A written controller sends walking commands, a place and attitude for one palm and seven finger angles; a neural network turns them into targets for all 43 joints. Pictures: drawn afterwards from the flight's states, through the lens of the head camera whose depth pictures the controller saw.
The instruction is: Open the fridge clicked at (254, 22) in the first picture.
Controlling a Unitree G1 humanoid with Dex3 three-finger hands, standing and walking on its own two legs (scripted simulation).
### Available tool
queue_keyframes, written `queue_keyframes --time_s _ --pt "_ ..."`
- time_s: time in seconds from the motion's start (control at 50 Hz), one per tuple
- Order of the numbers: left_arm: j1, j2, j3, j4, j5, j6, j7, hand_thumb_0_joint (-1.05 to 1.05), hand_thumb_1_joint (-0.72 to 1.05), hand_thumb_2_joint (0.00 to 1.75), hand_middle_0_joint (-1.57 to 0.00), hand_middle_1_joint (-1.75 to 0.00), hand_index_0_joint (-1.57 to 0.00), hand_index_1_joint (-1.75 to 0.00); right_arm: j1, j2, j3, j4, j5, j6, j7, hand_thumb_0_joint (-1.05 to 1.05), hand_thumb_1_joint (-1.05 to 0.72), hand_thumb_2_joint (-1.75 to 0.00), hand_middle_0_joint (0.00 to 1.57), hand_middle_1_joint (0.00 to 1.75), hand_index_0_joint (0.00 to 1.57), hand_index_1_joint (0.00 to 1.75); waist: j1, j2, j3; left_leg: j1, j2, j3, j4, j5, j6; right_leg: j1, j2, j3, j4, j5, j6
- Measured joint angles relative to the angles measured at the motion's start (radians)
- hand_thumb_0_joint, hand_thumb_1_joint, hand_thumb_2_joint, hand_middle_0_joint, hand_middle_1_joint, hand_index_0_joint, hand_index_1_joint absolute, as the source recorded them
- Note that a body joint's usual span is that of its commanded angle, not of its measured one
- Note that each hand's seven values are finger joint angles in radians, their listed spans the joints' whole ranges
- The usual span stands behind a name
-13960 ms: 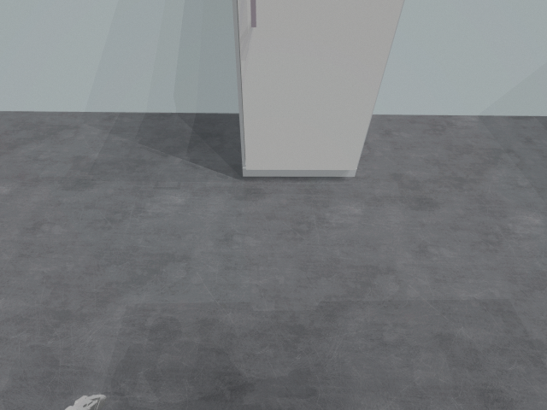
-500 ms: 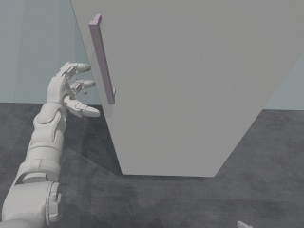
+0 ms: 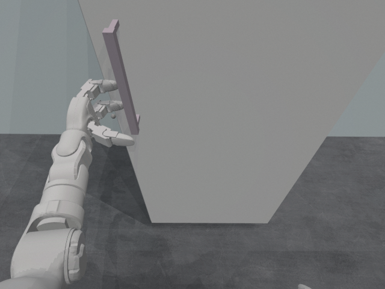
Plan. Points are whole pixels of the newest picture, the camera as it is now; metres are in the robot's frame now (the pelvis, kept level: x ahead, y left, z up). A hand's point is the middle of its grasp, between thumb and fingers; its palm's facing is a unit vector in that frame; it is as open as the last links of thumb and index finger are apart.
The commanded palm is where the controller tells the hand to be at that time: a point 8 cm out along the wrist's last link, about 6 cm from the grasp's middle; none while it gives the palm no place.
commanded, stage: feel for the door with the fingertips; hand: left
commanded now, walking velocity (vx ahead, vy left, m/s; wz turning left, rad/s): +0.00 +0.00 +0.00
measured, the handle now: (126, 85) +0.48 +0.14 +0.18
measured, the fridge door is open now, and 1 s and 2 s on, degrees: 0 0 0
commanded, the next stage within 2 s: slide the fingers in behind the handle in 0.18 s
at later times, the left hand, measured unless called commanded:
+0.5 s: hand (112, 114) +0.44 +0.17 +0.14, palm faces +0.00 -1.00 +0.01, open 13.8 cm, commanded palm +0.41 +0.22 +0.14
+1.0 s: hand (117, 119) +0.43 +0.16 +0.14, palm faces -0.01 -1.00 +0.01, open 14.0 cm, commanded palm +0.40 +0.20 +0.14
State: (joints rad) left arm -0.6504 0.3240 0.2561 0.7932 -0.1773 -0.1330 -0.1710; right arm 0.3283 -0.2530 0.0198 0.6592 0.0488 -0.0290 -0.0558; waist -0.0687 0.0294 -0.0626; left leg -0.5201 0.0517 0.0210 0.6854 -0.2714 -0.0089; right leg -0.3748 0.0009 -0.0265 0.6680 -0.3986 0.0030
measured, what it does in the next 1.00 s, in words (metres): stands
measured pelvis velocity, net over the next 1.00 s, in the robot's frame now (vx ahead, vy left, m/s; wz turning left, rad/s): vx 0.00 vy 0.00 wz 0.01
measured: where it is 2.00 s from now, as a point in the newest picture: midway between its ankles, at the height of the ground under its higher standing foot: outside the picture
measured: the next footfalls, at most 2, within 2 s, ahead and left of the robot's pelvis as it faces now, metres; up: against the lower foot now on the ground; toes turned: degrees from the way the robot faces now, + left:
none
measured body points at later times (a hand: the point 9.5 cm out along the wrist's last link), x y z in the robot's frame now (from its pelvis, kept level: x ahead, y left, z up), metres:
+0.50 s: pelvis -0.01 +0.00 +0.00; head +0.03 +0.00 +0.45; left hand +0.43 +0.22 +0.14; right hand +0.07 -0.26 -0.12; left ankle +0.04 +0.13 -0.72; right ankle -0.04 -0.12 -0.72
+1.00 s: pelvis +0.00 +0.00 +0.00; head +0.02 +0.00 +0.45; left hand +0.42 +0.21 +0.14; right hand +0.09 -0.26 -0.11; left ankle +0.04 +0.13 -0.72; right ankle -0.04 -0.12 -0.72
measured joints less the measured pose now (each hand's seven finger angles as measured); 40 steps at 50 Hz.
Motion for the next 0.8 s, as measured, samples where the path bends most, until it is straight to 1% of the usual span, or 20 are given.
queue_keyframes --time_s 0.24,0.36,0.58,0.68,0.8 --pt "-0.076 0.02 -0.009 0.091 -0.001 -0.03 -0.025 -0.01 -0.5 0.3 -0.33 -1.23 -0.33 -1.21 -0.006 -0.01 -0.004 0.009 -0.001 -0.001 -0.003 0.01 -0.91 -0.89 0.2 0.3 0.2 0.3 0.004 -0.003 0.002 -0.032 -0.003 -0.017 0.017 0.001 -0.002 -0.024 -0.001 -0.016 0.015 -0.004 -0.002" --pt "-0.098 0.028 -0.007 0.124 -0.001 -0.045 -0.029 -0.01 -0.5 0.3 -0.35 -1.24 -0.35 -1.23 0.0 -0.01 -0.005 0.014 -0.002 0.001 -0.002 0.01 -0.91 -0.89 0.2 0.3 0.2 0.3 -0.001 -0.003 0.001 -0.046 -0.003 -0.02 0.026 0.001 -0.001 -0.037 0.0 -0.018 0.022 -0.004 -0.002" --pt "-0.064 0.003 -0.024 0.083 -0.003 -0.049 -0.005 -0.01 -0.5 0.3 -0.32 -1.22 -0.31 -1.21 0.019 -0.004 -0.004 0.016 -0.001 0.0 0.006 0.01 -0.91 -0.89 0.2 0.3 0.2 0.3 -0.004 0.005 -0.003 -0.043 -0.002 -0.012 0.029 -0.001 0.002 -0.036 0.0 -0.01 0.025 -0.002 0.001" --pt "-0.046 -0.014 -0.011 0.064 0.004 -0.038 0.008 -0.01 -0.5 0.3 -0.31 -1.21 -0.31 -1.2 0.014 0.001 0.0 0.008 -0.003 -0.001 0.008 0.01 -0.91 -0.89 0.2 0.3 0.2 0.3 -0.009 0.003 -0.006 -0.036 0.0 -0.004 0.024 0.0 0.003 -0.034 0.001 -0.002 0.023 -0.001 0.002" --pt "-0.016 -0.014 -0.004 0.03 0.006 -0.035 0.016 -0.01 -0.5 0.3 -0.31 -1.2 -0.3 -1.2 0.007 0.004 0.0 -0.003 -0.003 -0.002 0.008 0.01 -0.91 -0.89 0.2 0.3 0.2 0.3 -0.009 0.001 -0.005 -0.025 0.003 0.0 0.02 -0.002 0.002 -0.025 0.003 0.003 0.019 0.0 0.002"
